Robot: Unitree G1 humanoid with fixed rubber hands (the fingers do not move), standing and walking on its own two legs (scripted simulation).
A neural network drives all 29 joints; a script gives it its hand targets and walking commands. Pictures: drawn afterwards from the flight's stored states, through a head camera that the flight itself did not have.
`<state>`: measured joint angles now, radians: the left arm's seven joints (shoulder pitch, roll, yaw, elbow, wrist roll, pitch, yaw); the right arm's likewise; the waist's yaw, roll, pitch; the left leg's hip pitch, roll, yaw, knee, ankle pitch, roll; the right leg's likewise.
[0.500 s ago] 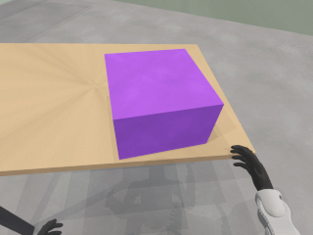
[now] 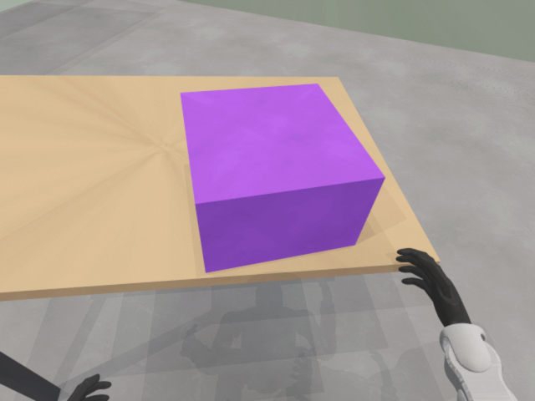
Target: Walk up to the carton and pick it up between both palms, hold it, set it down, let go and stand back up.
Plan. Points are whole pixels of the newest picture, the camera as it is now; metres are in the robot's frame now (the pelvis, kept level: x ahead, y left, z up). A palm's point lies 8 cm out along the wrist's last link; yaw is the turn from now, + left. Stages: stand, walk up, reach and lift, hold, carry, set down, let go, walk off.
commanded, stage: stand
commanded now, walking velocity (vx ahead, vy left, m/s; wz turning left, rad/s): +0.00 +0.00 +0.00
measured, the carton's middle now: (267, 168) +0.46 -0.01 +0.09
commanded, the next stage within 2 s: none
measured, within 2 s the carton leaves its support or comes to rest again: neither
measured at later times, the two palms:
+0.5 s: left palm out of the picture +0.11 +0.27 -0.08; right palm (447, 307) +0.22 -0.26 +0.05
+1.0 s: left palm out of the picture +0.11 +0.27 -0.07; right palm (448, 308) +0.22 -0.26 +0.05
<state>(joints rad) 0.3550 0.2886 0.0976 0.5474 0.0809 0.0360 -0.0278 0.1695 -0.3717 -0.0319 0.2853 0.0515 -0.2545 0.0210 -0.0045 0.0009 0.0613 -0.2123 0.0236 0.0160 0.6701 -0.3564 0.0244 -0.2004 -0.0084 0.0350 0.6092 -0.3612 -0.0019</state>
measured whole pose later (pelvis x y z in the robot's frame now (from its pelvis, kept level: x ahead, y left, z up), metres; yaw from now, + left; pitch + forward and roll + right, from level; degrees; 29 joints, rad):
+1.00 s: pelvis +0.00 -0.01 +0.00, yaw -1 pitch -6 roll -1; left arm 0.32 0.29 0.08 0.56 0.07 0.03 -0.03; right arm 0.17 -0.38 -0.03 0.26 0.05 -0.28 0.05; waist 0.00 0.03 0.07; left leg -0.22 0.02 0.02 0.68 -0.36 0.01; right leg -0.22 -0.01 0.04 0.64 -0.37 0.00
